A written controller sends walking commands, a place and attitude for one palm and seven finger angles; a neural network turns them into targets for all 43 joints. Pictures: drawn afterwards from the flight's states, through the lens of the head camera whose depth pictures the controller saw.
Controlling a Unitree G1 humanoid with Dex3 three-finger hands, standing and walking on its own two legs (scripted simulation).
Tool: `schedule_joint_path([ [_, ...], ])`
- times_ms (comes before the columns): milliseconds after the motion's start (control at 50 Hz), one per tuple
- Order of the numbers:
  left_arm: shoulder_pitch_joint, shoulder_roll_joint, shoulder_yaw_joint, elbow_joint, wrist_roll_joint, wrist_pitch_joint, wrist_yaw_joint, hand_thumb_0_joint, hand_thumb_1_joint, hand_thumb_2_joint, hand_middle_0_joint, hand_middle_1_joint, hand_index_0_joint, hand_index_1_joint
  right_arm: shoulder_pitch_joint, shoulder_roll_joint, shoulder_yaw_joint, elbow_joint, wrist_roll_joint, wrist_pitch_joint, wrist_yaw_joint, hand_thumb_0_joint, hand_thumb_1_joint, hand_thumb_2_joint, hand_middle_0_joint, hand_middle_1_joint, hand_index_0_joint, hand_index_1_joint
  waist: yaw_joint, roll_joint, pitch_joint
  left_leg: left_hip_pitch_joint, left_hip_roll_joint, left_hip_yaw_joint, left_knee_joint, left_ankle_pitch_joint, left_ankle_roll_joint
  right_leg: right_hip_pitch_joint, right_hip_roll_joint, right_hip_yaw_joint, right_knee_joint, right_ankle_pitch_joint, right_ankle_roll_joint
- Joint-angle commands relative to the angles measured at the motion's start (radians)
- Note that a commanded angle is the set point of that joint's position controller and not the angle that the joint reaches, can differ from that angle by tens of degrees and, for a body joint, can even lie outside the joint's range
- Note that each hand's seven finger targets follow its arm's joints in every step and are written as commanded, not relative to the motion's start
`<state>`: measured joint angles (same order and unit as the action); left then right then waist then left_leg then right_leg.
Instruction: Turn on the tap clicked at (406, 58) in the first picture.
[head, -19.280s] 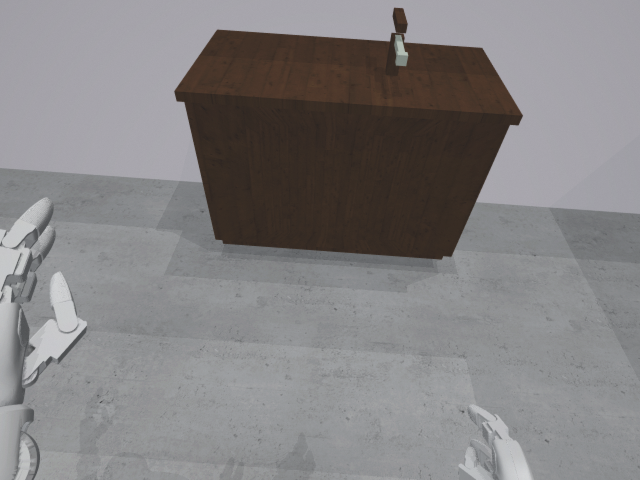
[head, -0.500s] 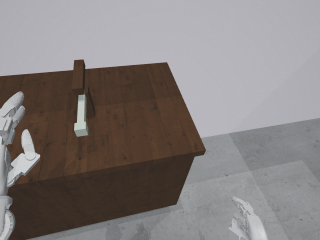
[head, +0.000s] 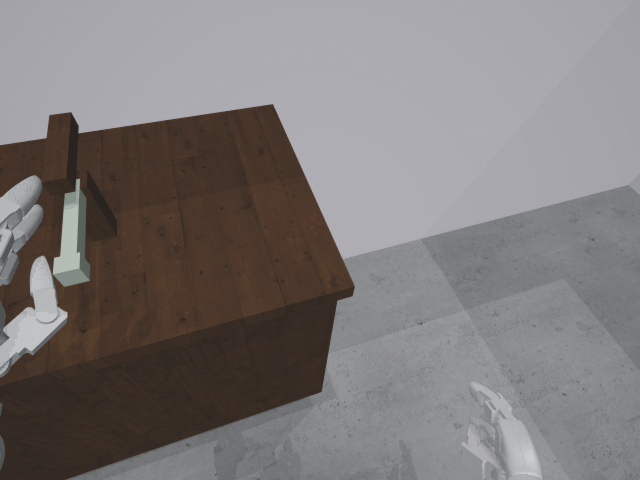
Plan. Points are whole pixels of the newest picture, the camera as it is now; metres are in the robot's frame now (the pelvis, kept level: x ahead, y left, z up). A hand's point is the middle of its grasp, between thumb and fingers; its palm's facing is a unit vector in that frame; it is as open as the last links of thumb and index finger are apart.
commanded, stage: come to a stop and stand still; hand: left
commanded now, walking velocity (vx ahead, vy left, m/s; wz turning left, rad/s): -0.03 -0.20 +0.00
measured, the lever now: (72, 269) +0.33 +0.32 +0.07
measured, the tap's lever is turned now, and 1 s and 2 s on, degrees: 0 0 0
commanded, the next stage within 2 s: look again from close up in 1.08 s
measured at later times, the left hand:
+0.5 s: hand (33, 316) +0.22 +0.26 +0.16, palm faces +0.40 -0.83 -0.40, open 7.4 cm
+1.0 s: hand out of the picture +0.23 +0.30 +0.16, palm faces +0.39 -0.83 -0.40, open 7.4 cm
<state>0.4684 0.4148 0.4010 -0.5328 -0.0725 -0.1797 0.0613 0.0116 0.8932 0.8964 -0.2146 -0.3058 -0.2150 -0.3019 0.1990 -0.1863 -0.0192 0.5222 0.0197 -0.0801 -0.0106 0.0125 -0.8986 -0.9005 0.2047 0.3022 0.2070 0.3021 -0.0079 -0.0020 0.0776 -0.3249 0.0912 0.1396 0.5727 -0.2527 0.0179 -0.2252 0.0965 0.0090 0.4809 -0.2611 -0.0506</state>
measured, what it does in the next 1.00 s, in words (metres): shifts its weight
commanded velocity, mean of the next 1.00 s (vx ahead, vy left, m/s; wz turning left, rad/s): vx -0.01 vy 0.00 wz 0.00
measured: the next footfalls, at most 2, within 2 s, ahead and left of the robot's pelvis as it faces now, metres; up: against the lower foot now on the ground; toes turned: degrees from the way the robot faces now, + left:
none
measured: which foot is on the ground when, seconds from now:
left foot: down 0.00-1.00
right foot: down 0.00-1.00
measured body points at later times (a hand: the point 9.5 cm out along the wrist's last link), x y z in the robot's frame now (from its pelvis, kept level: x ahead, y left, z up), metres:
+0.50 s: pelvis +0.01 +0.01 +0.01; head +0.03 +0.01 +0.46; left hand +0.19 +0.30 +0.19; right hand +0.20 -0.21 -0.07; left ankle +0.03 +0.10 -0.73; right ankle -0.01 -0.09 -0.73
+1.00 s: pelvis +0.01 +0.05 +0.01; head +0.04 +0.07 +0.46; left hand +0.20 +0.35 +0.19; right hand +0.19 -0.16 -0.07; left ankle +0.03 +0.10 -0.73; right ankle -0.01 -0.09 -0.73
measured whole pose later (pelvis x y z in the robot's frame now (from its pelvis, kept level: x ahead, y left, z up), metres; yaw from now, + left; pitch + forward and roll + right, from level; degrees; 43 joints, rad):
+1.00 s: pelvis +0.01 +0.05 +0.01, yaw +2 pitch -1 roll -1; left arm 0.45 0.39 0.36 -0.51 -0.04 -0.15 0.12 0.01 0.90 0.90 -0.21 -0.31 -0.21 -0.30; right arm 0.21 -0.18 0.02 0.56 0.02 -0.09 -0.04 0.01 -0.90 -0.90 0.20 0.30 0.21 0.30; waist 0.01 -0.02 0.07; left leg -0.23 -0.02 0.15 0.44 -0.21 0.09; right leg -0.14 0.00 0.01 0.39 -0.25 0.02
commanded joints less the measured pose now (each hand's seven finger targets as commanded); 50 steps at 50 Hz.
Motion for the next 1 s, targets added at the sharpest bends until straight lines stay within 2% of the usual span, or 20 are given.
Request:
schedule_joint_path([
  [0,-0.026,0.169,0.140,-0.182,-0.024,-0.040,0.026,0.000,0.900,0.900,-0.200,-0.300,-0.200,-0.300,-0.065,-0.132,-0.057,-0.146,0.000,-0.046,-0.031,0.000,-0.900,-0.900,0.200,0.300,0.200,0.300,0.008,0.023,-0.188,0.192,0.062,-0.130,-0.023,0.083,0.014,-0.106,-0.157,0.141,-0.099,0.234,0.002],
  [80,-0.058,0.168,0.120,-0.211,-0.019,-0.047,0.027,0.000,0.900,0.900,-0.200,-0.300,-0.200,-0.300,-0.059,-0.138,-0.062,-0.142,-0.004,-0.047,-0.039,0.000,-0.900,-0.900,0.200,0.300,0.200,0.300,0.012,0.028,-0.209,0.186,0.070,-0.131,-0.002,0.136,0.024,-0.074,-0.155,0.128,-0.078,0.280,0.037],
  [100,-0.069,0.169,0.116,-0.218,-0.015,-0.043,0.034,0.000,0.900,0.900,-0.200,-0.300,-0.200,-0.300,-0.070,-0.136,-0.056,-0.138,0.000,-0.046,-0.043,0.000,-0.900,-0.900,0.200,0.300,0.200,0.300,0.010,0.052,-0.207,0.192,0.061,-0.133,-0.006,0.138,0.025,-0.072,-0.162,0.138,-0.083,0.290,0.036],
  [120,-0.057,0.147,0.099,-0.204,-0.014,-0.047,0.039,0.000,0.900,0.900,-0.200,-0.300,-0.200,-0.300,-0.066,-0.132,-0.050,-0.133,-0.002,-0.046,-0.042,0.000,-0.900,-0.900,0.200,0.300,0.200,0.300,0.011,0.043,-0.208,0.178,0.044,-0.114,-0.001,0.112,0.025,-0.052,-0.165,0.143,-0.098,0.293,0.050],
  [180,-0.042,0.155,0.111,-0.201,-0.006,-0.051,0.065,0.000,0.900,0.900,-0.200,-0.300,-0.200,-0.300,-0.072,-0.125,-0.046,-0.127,0.008,-0.046,-0.039,0.000,-0.900,-0.900,0.200,0.300,0.200,0.300,0.017,0.019,-0.206,0.151,-0.010,-0.099,0.028,0.062,0.019,-0.006,-0.212,0.218,-0.137,0.398,0.073],
  [240,-0.026,0.148,0.104,-0.200,0.001,-0.051,0.081,0.000,0.900,0.900,-0.200,-0.300,-0.200,-0.300,-0.087,-0.124,-0.036,-0.121,0.010,-0.039,-0.039,0.000,-0.900,-0.900,0.200,0.300,0.200,0.300,0.021,0.016,-0.206,0.164,-0.017,-0.107,-0.018,0.119,0.025,0.037,-0.211,0.192,-0.123,0.495,0.090],
  [280,-0.010,0.145,0.106,-0.173,0.004,-0.050,0.085,0.000,0.900,0.900,-0.200,-0.300,-0.200,-0.300,-0.090,-0.123,-0.031,-0.116,0.008,-0.033,-0.041,0.000,-0.900,-0.900,0.200,0.300,0.200,0.300,0.022,0.010,-0.199,0.180,-0.006,-0.108,-0.041,0.149,0.031,0.035,-0.200,0.168,-0.123,0.486,0.101],
  [320,-0.021,0.128,0.085,-0.163,0.006,-0.045,0.084,0.000,0.900,0.900,-0.200,-0.300,-0.200,-0.300,-0.090,-0.125,-0.025,-0.111,0.007,-0.027,-0.042,0.000,-0.900,-0.900,0.200,0.300,0.200,0.300,0.020,0.020,-0.191,0.207,0.012,-0.116,-0.082,0.177,0.037,0.022,-0.182,0.137,-0.120,0.417,0.089],
  [380,-0.046,0.123,0.074,-0.135,0.007,-0.037,0.078,0.000,0.900,0.900,-0.200,-0.300,-0.200,-0.300,-0.093,-0.127,-0.025,-0.113,0.009,-0.029,-0.044,0.000,-0.900,-0.900,0.200,0.300,0.200,0.300,0.020,-0.001,-0.176,0.224,0.032,-0.125,-0.112,0.160,0.040,0.006,-0.170,0.132,-0.138,0.329,0.080],
  [400,-0.056,0.120,0.067,-0.134,0.008,-0.032,0.077,0.000,0.900,0.900,-0.200,-0.300,-0.200,-0.300,-0.098,-0.129,-0.023,-0.112,0.010,-0.029,-0.047,0.000,-0.900,-0.900,0.200,0.300,0.200,0.300,0.021,0.017,-0.170,0.233,0.033,-0.130,-0.127,0.162,0.039,-0.003,-0.169,0.131,-0.141,0.306,0.068],
  [480,-0.104,0.100,0.029,-0.123,0.013,-0.023,0.072,0.000,0.900,0.900,-0.200,-0.300,-0.200,-0.300,-0.093,-0.130,-0.017,-0.118,0.008,-0.035,-0.045,0.000,-0.900,-0.900,0.200,0.300,0.200,0.300,0.018,0.015,-0.151,0.215,0.047,-0.148,-0.181,0.086,0.038,0.001,-0.156,0.113,-0.153,0.195,0.046],
  [500,-0.109,0.112,0.037,-0.131,0.016,-0.019,0.073,0.000,0.900,0.900,-0.200,-0.300,-0.200,-0.300,-0.103,-0.126,-0.015,-0.116,0.008,-0.037,-0.050,0.000,-0.900,-0.900,0.200,0.300,0.200,0.300,0.020,0.038,-0.148,0.227,0.048,-0.148,-0.192,0.084,0.038,-0.006,-0.158,0.110,-0.156,0.186,0.038],
  [580,-0.133,0.112,0.034,-0.151,0.018,-0.018,0.074,0.000,0.900,0.900,-0.200,-0.300,-0.200,-0.300,-0.093,-0.125,-0.011,-0.125,0.003,-0.043,-0.047,0.000,-0.900,-0.900,0.200,0.300,0.200,0.300,0.019,0.025,-0.163,0.221,0.054,-0.167,-0.215,0.085,0.037,0.026,-0.152,0.090,-0.145,0.182,0.030],
  [600,-0.130,0.129,0.050,-0.153,0.019,-0.016,0.076,0.000,0.900,0.900,-0.200,-0.300,-0.200,-0.300,-0.101,-0.124,-0.008,-0.121,0.003,-0.044,-0.050,0.000,-0.900,-0.900,0.200,0.300,0.200,0.300,0.020,0.043,-0.159,0.221,0.055,-0.165,-0.221,0.085,0.034,0.026,-0.152,0.081,-0.146,0.178,0.029],
  [620,-0.138,0.105,0.027,-0.163,0.020,-0.020,0.074,0.000,0.900,0.900,-0.200,-0.300,-0.200,-0.300,-0.093,-0.126,-0.006,-0.121,-0.002,-0.043,-0.048,0.000,-0.900,-0.900,0.200,0.300,0.200,0.300,0.017,0.044,-0.163,0.214,0.053,-0.167,-0.226,0.087,0.035,0.037,-0.146,0.072,-0.138,0.180,0.027],
  [700,-0.130,0.132,0.053,-0.205,0.023,-0.026,0.078,0.000,0.900,0.900,-0.200,-0.300,-0.200,-0.300,-0.094,-0.121,-0.006,-0.125,0.000,-0.053,-0.047,0.000,-0.900,-0.900,0.200,0.300,0.200,0.300,0.019,0.103,-0.180,0.228,0.066,-0.183,-0.242,0.120,0.022,0.048,-0.145,0.049,-0.117,0.176,0.023],
  [720,-0.120,0.118,0.042,-0.201,0.022,-0.028,0.077,0.000,0.900,0.900,-0.200,-0.300,-0.200,-0.300,-0.089,-0.122,-0.004,-0.123,-0.005,-0.052,-0.046,0.000,-0.900,-0.900,0.200,0.300,0.200,0.300,0.017,0.103,-0.177,0.218,0.071,-0.184,-0.249,0.109,0.026,0.050,-0.140,0.038,-0.113,0.166,0.026],
  [800,-0.084,0.127,0.058,-0.203,0.024,-0.031,0.078,0.000,0.900,0.900,-0.200,-0.300,-0.200,-0.300,-0.078,-0.122,-0.010,-0.121,-0.001,-0.060,-0.043,0.000,-0.900,-0.900,0.200,0.300,0.200,0.300,0.017,0.123,-0.184,0.248,0.081,-0.190,-0.246,0.192,-0.004,0.037,-0.139,0.022,-0.104,0.158,0.022],
  [820,-0.081,0.110,0.044,-0.196,0.022,-0.033,0.076,0.000,0.900,0.900,-0.200,-0.300,-0.200,-0.300,-0.071,-0.126,-0.008,-0.120,-0.007,-0.059,-0.041,0.000,-0.900,-0.900,0.200,0.300,0.200,0.300,0.014,0.116,-0.173,0.228,0.085,-0.197,-0.259,0.183,-0.004,0.039,-0.134,0.012,-0.099,0.139,0.025],
  [980,-0.071,0.116,0.052,-0.198,0.025,-0.036,0.080,0.000,0.900,0.900,-0.200,-0.300,-0.200,-0.300,-0.060,-0.130,-0.023,-0.118,-0.001,-0.065,-0.038,0.000,-0.900,-0.900,0.200,0.300,0.200,0.300,0.013,0.107,-0.181,0.241,0.091,-0.197,-0.255,0.189,-0.028,0.040,-0.138,0.008,-0.099,0.119,0.023],
])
